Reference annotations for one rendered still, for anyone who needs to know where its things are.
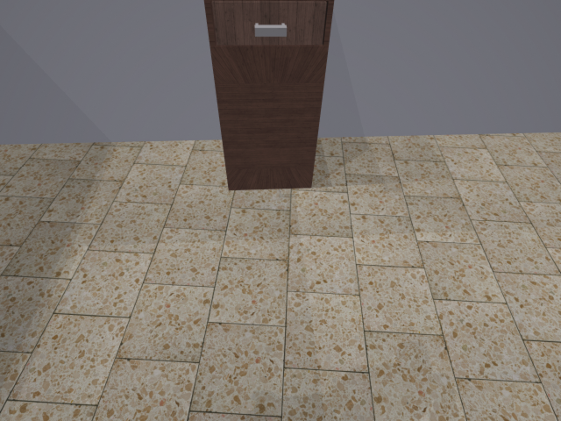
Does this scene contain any handle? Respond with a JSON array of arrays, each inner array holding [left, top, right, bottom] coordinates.
[[255, 23, 287, 37]]

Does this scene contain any drawer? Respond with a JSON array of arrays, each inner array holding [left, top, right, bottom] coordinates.
[[212, 1, 327, 46]]

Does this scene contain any cabinet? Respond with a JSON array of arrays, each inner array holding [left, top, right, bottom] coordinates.
[[204, 0, 334, 190]]

